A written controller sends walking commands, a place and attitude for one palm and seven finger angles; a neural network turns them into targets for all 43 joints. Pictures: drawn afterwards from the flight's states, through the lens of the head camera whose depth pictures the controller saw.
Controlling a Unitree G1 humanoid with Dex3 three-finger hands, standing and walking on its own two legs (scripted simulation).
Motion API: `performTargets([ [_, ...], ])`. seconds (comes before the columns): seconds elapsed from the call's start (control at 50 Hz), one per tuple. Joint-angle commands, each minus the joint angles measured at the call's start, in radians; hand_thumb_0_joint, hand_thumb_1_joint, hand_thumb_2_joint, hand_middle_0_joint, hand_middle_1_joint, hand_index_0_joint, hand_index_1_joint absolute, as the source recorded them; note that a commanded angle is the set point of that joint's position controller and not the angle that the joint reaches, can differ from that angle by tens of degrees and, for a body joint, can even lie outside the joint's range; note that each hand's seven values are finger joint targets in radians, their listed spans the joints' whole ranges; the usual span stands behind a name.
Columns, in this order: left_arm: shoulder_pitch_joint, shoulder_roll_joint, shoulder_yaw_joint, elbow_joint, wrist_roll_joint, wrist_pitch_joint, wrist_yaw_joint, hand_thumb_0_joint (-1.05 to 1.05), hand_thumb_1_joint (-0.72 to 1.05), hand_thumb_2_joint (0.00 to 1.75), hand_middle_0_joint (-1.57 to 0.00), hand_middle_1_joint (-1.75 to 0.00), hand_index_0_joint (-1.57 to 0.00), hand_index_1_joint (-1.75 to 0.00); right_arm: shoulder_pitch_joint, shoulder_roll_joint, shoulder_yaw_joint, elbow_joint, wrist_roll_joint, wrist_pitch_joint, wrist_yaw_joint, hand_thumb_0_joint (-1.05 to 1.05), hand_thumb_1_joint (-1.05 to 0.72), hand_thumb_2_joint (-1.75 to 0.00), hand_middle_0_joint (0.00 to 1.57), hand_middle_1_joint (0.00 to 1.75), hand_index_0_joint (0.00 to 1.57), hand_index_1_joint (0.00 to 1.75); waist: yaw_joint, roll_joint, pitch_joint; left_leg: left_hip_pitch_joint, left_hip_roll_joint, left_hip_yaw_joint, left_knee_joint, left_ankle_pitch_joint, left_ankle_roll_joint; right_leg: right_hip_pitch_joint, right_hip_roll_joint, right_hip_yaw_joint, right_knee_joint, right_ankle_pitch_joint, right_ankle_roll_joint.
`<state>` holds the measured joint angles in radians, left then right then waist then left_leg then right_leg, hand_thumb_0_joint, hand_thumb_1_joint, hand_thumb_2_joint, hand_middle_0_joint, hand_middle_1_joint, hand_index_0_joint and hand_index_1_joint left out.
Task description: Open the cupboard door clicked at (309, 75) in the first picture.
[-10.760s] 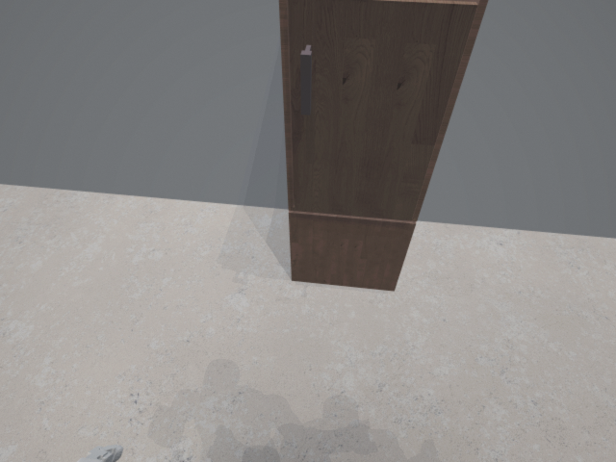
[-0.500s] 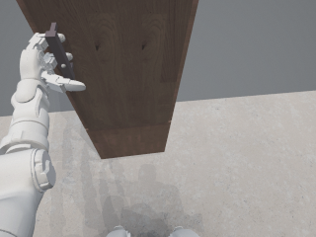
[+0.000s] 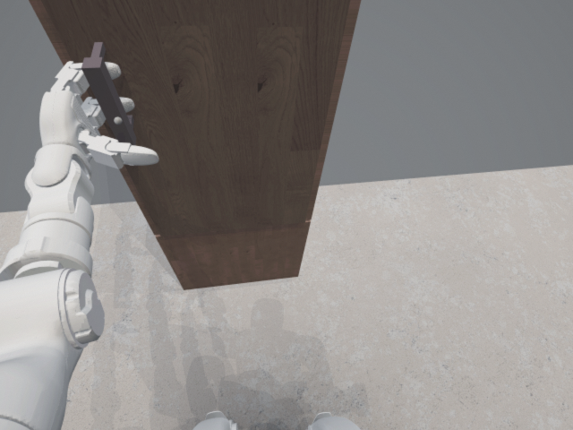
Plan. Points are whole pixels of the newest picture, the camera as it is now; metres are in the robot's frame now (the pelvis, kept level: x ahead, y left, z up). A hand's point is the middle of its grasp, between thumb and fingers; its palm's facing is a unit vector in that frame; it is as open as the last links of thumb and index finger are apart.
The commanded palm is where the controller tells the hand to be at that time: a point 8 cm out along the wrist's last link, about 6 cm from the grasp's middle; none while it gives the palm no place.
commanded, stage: close the thumb around the handle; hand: left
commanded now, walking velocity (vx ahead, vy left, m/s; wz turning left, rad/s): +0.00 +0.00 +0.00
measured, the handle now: (114, 98) +0.55 +0.20 +0.13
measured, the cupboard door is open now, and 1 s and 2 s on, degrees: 0 1 37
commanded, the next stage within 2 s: pull the door open along its arc in 0.70 s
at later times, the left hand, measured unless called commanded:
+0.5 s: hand (116, 123) +0.50 +0.19 +0.13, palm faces +0.06 -1.00 +0.01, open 7.6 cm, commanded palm +0.47 +0.24 +0.12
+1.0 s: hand (128, 124) +0.50 +0.17 +0.13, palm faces +0.07 -1.00 +0.00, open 5.7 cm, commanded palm +0.45 +0.22 +0.12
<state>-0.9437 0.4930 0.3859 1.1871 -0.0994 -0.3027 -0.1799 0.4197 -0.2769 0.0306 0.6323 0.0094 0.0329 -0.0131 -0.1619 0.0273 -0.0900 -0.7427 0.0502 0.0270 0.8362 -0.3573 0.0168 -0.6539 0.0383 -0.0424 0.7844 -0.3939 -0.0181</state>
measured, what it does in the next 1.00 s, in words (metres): stands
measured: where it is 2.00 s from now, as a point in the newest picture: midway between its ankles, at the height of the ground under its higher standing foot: outside the picture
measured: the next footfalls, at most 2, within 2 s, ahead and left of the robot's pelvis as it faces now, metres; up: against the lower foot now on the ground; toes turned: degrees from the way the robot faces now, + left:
none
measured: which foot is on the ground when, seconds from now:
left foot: down 0.00-1.00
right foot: down 0.00-1.00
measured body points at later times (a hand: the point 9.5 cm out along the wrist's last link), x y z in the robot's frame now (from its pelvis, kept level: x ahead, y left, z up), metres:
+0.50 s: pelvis +0.00 +0.01 +0.00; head +0.08 +0.02 +0.44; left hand +0.49 +0.24 +0.13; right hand +0.01 -0.26 -0.11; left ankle +0.02 +0.11 -0.70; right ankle -0.01 -0.11 -0.70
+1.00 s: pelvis +0.00 +0.00 +0.00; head +0.08 +0.01 +0.44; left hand +0.49 +0.23 +0.13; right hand -0.01 -0.26 -0.11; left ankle +0.02 +0.11 -0.70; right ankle -0.01 -0.11 -0.70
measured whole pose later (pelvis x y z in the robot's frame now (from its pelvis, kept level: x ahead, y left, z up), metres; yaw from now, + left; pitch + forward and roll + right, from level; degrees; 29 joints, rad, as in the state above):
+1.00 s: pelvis +0.00 +0.00 +0.00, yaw +0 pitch +15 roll -2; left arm -0.90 0.45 0.36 1.13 -0.11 -0.30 -0.14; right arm 0.44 -0.28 0.02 0.63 0.01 0.03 -0.01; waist -0.16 0.04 -0.09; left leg -0.74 0.05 0.04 0.83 -0.35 0.02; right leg -0.66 0.04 -0.03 0.79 -0.39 -0.02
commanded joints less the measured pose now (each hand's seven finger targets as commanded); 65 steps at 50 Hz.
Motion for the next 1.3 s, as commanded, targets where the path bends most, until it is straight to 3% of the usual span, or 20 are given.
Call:
performTargets([
  [0.0,-0.453,0.230,0.005,-0.263,-0.015,-0.074,-0.014,0.00,-0.44,0.32,-0.30,-1.21,-0.30,-1.21,0.123,-0.163,-0.071,-0.061,0.001,-0.017,-0.012,0.00,-0.90,-0.90,0.20,0.30,0.20,0.30,0.007,0.098,-0.431,0.376,-0.035,-0.048,-0.055,0.326,0.023,0.093,0.023,0.025,-0.090,0.377,0.007],
  [0.12,-0.444,0.227,0.007,-0.253,-0.027,-0.061,-0.018,0.00,-0.11,0.47,-0.33,-1.24,-0.33,-1.24,0.123,-0.168,-0.071,-0.052,0.003,-0.009,-0.017,0.00,-0.90,-0.90,0.20,0.30,0.20,0.30,0.004,0.060,-0.387,0.369,-0.033,-0.057,-0.062,0.317,0.025,0.083,0.025,0.017,-0.097,0.357,0.004],
  [0.18,-0.473,0.170,-0.043,-0.249,-0.027,-0.056,-0.014,0.00,0.06,0.54,-0.34,-1.26,-0.34,-1.26,0.113,-0.162,-0.070,-0.045,0.004,-0.014,-0.015,0.00,-0.90,-0.90,0.20,0.30,0.20,0.30,-0.015,0.091,-0.356,0.387,-0.029,-0.060,-0.065,0.288,0.022,0.030,0.023,0.014,-0.107,0.315,0.005],
  [0.26,-0.509,0.207,-0.012,-0.271,-0.023,-0.076,-0.001,0.00,0.28,0.64,-0.36,-1.28,-0.36,-1.28,0.118,-0.168,-0.073,-0.038,-0.002,-0.022,-0.016,0.00,-0.90,-0.90,0.20,0.30,0.20,0.30,-0.007,0.093,-0.416,0.413,-0.029,-0.075,-0.063,0.307,0.018,0.036,0.022,0.014,-0.094,0.312,0.003],
  [0.34,-0.437,0.225,0.011,-0.229,-0.016,-0.075,0.002,0.00,0.51,0.73,-0.37,-1.31,-0.37,-1.31,0.117,-0.168,-0.068,-0.044,-0.002,-0.020,-0.012,0.00,-0.90,-0.90,0.20,0.30,0.20,0.30,0.013,0.064,-0.408,0.386,-0.030,-0.070,-0.059,0.333,0.018,0.058,0.023,0.011,-0.083,0.338,0.002],
  [0.36,-0.461,0.191,-0.022,-0.233,-0.016,-0.070,-0.001,0.00,0.56,0.76,-0.38,-1.31,-0.38,-1.31,0.111,-0.164,-0.068,-0.046,-0.001,-0.020,-0.012,0.00,-0.90,-0.90,0.20,0.30,0.20,0.30,-0.002,0.077,-0.394,0.385,-0.031,-0.064,-0.059,0.317,0.019,0.047,0.023,0.013,-0.089,0.335,0.005],
  [0.42,-0.465,0.245,0.025,-0.231,-0.015,-0.068,0.004,0.00,0.73,0.83,-0.39,-1.33,-0.39,-1.33,0.120,-0.170,-0.070,-0.049,-0.002,-0.017,-0.015,0.00,-0.90,-0.90,0.20,0.30,0.20,0.30,0.006,0.041,-0.398,0.365,-0.032,-0.066,-0.058,0.304,0.023,0.070,0.024,0.015,-0.088,0.330,0.003],
  [0.48,-0.495,0.201,-0.014,-0.264,-0.013,-0.076,0.006,0.00,0.90,0.90,-0.40,-1.35,-0.40,-1.35,0.114,-0.163,-0.070,-0.049,-0.002,-0.020,-0.013,0.00,-0.90,-0.90,0.20,0.30,0.20,0.30,0.000,0.091,-0.402,0.394,-0.028,-0.070,-0.058,0.307,0.016,0.038,0.024,0.012,-0.087,0.316,0.003],
  [0.52,-0.481,0.178,-0.022,-0.263,-0.022,-0.081,0.006,0.00,0.90,0.90,-0.40,-1.35,-0.40,-1.35,0.119,-0.162,-0.070,-0.050,-0.003,-0.022,-0.011,0.00,-0.90,-0.90,0.20,0.30,0.20,0.30,0.000,0.085,-0.411,0.407,-0.030,-0.072,-0.058,0.323,0.016,0.041,0.027,0.010,-0.088,0.321,0.001],
  [0.6,-0.493,0.235,0.010,-0.186,-0.010,-0.056,0.018,0.00,0.90,0.90,-0.40,-1.35,-0.40,-1.35,0.122,-0.172,-0.065,-0.041,-0.001,-0.022,-0.017,0.00,-0.90,-0.90,0.20,0.30,0.20,0.30,-0.010,0.029,-0.341,0.319,-0.031,-0.067,-0.073,0.225,0.022,0.037,0.021,0.017,-0.103,0.260,0.008],
  [0.64,-0.512,0.259,0.018,-0.226,0.006,-0.070,0.026,0.00,0.90,0.90,-0.40,-1.35,-0.40,-1.35,0.122,-0.169,-0.065,-0.046,-0.004,-0.024,-0.017,0.00,-0.90,-0.90,0.20,0.30,0.20,0.30,0.002,0.088,-0.399,0.352,-0.033,-0.069,-0.067,0.261,0.019,0.047,0.018,0.018,-0.088,0.283,0.004],
  [0.66,-0.518,0.228,-0.001,-0.230,0.008,-0.072,0.028,0.00,0.90,0.90,-0.40,-1.35,-0.40,-1.35,0.122,-0.165,-0.066,-0.047,-0.005,-0.025,-0.016,0.00,-0.90,-0.90,0.20,0.30,0.20,0.30,-0.005,0.087,-0.401,0.367,-0.032,-0.071,-0.062,0.270,0.018,0.031,0.020,0.016,-0.088,0.283,0.005],
  [0.74,-0.491,0.269,0.039,-0.196,0.002,-0.074,0.035,0.00,0.90,0.90,-0.40,-1.35,-0.40,-1.35,0.127,-0.170,-0.064,-0.049,-0.005,-0.026,-0.017,0.00,-0.90,-0.90,0.20,0.30,0.20,0.30,0.001,0.046,-0.393,0.322,-0.032,-0.062,-0.062,0.251,0.022,0.062,0.021,0.025,-0.091,0.291,0.009],
  [0.8,-0.502,0.203,-0.017,-0.191,0.000,-0.062,0.030,0.00,0.90,0.90,-0.40,-1.35,-0.40,-1.35,0.128,-0.164,-0.066,-0.052,-0.002,-0.027,-0.015,0.00,-0.90,-0.90,0.20,0.30,0.20,0.30,-0.015,0.039,-0.371,0.310,-0.034,-0.059,-0.067,0.222,0.023,0.055,0.021,0.023,-0.099,0.272,0.011],
  [0.86,-0.458,0.202,0.001,-0.243,-0.006,-0.076,0.033,0.00,0.90,0.90,-0.40,-1.35,-0.40,-1.35,0.126,-0.165,-0.072,-0.058,-0.007,-0.029,-0.011,0.00,-0.90,-0.90,0.20,0.30,0.20,0.30,0.011,0.083,-0.434,0.372,-0.031,-0.063,-0.063,0.267,0.017,0.052,0.022,0.016,-0.088,0.287,0.004],
  [1.04,-0.137,0.149,0.002,-0.428,-0.054,-0.049,0.011,0.00,0.90,0.90,-0.40,-1.35,-0.40,-1.35,0.071,-0.153,-0.079,-0.120,0.013,-0.015,-0.003,0.00,-0.90,-0.90,0.20,0.30,0.20,0.30,0.086,0.039,-0.452,0.383,-0.038,-0.029,-0.087,0.373,0.023,0.203,0.026,0.017,-0.091,0.445,0.000],
  [1.12,0.070,0.098,-0.013,-0.556,-0.091,-0.007,0.009,0.00,0.90,0.90,-0.40,-1.35,-0.40,-1.35,0.022,-0.142,-0.077,-0.158,0.027,-0.016,-0.002,0.00,-0.90,-0.90,0.20,0.30,0.20,0.30,0.117,-0.009,-0.371,0.351,-0.044,-0.008,-0.117,0.369,0.028,0.275,0.022,0.016,-0.115,0.492,0.001],
  [1.2,0.299,0.034,-0.033,-0.797,-0.123,0.026,0.018,0.00,0.90,0.90,-0.40,-1.35,-0.40,-1.35,-0.045,-0.121,-0.078,-0.200,0.036,-0.033,0.005,0.00,-0.90,-0.90,0.20,0.30,0.20,0.30,0.159,0.016,-0.386,0.407,-0.045,0.006,-0.140,0.441,0.025,0.343,0.013,0.014,-0.117,0.576,0.003],
  [1.26,0.459,-0.037,-0.071,-0.936,-0.141,0.051,0.035,0.00,0.90,0.90,-0.40,-1.35,-0.40,-1.35,-0.096,-0.106,-0.072,-0.221,0.041,-0.047,0.010,0.00,-0.90,-0.90,0.20,0.30,0.20,0.30,0.168,-0.011,-0.328,0.413,-0.047,0.015,-0.155,0.456,0.024,0.366,0.007,0.011,-0.126,0.624,0.008],
  [1.28,0.445,-0.071,-0.004,-1.014,-0.177,0.071,0.125,0.00,0.90,0.90,-0.40,-1.35,-0.40,-1.35,-0.131,-0.082,-0.072,-0.224,0.041,-0.056,0.011,0.00,-0.90,-0.90,0.20,0.30,0.20,0.30,0.214,-0.024,-0.322,0.402,-0.048,0.018,-0.163,0.445,0.016,0.370,0.008,0.000,-0.138,0.594,0.009],
])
